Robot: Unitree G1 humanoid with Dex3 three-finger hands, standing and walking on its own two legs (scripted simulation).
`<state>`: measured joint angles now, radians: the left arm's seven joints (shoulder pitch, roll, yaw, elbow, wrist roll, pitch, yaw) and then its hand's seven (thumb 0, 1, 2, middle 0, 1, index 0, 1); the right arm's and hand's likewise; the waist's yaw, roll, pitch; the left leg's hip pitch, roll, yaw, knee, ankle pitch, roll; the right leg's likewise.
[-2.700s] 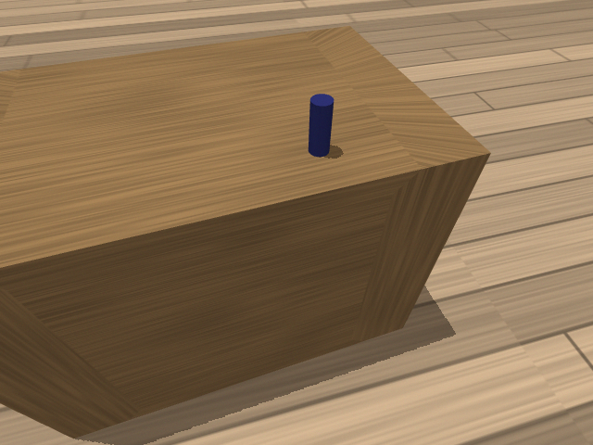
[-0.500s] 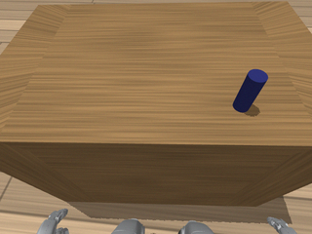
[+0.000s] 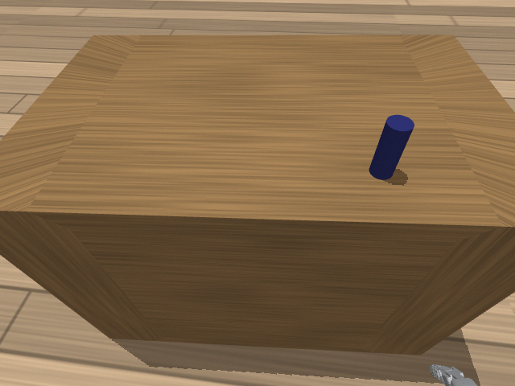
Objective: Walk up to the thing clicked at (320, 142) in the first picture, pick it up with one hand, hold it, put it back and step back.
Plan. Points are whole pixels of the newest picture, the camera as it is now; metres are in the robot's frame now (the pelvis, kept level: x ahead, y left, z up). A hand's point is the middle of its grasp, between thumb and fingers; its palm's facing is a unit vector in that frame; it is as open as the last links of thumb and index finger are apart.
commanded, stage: walk up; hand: right
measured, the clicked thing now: (389, 149) +0.47 -0.22 +0.10
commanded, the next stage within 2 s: stand in 1.28 s
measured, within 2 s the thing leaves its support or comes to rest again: neither
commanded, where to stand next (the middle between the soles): +0.06 +0.02 m, yaw -3 degrees
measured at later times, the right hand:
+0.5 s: hand out of the picture +0.08 -0.24 -0.14, palm faces +0.02 +0.94 -0.34, open 7.4 cm
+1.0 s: hand out of the picture +0.10 -0.25 -0.14, palm faces +0.06 +0.94 -0.32, open 7.4 cm
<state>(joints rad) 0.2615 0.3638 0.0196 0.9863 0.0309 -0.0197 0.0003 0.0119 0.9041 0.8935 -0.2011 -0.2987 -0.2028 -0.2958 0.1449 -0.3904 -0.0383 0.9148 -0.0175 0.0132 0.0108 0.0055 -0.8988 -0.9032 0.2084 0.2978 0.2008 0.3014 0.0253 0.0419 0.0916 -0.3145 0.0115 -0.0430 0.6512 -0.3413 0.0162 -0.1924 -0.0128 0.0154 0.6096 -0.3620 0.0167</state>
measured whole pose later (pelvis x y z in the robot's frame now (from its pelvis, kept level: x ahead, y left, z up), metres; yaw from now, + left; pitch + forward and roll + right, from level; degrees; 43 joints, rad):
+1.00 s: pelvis +0.02 +0.01 +0.02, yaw -3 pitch -3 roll +0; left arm 0.10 0.36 0.00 1.13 0.02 -0.02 0.01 0.01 0.90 0.89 -0.20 -0.30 -0.20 -0.30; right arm 0.07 -0.35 -0.04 1.12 -0.01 0.01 0.02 0.00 -0.90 -0.90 0.21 0.30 0.20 0.30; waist 0.00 0.01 0.06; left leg -0.15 0.01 0.02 0.38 -0.18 -0.01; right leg -0.05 -0.03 0.07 0.36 -0.25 0.04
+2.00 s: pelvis +0.01 +0.01 +0.02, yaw -2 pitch -3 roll +0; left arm 0.14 0.36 0.00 1.12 0.02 -0.01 0.00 0.01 0.91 0.89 -0.20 -0.30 -0.20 -0.30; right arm 0.10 -0.35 -0.02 1.14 -0.01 -0.01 0.01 0.00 -0.90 -0.90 0.21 0.30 0.20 0.30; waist 0.00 0.00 0.07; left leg -0.16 0.01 0.00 0.35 -0.14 -0.01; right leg -0.06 -0.03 0.05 0.32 -0.21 0.04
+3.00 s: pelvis +0.02 +0.01 +0.02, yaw -2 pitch -3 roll +0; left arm 0.15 0.36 0.00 1.10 0.02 -0.01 0.00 0.01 0.90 0.89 -0.20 -0.30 -0.20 -0.30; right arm 0.10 -0.35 -0.01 1.13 -0.01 -0.01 0.01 0.00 -0.90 -0.90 0.21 0.30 0.20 0.30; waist 0.00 0.00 0.07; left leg -0.16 0.01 0.00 0.35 -0.15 0.00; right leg -0.05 -0.04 0.05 0.32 -0.23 0.04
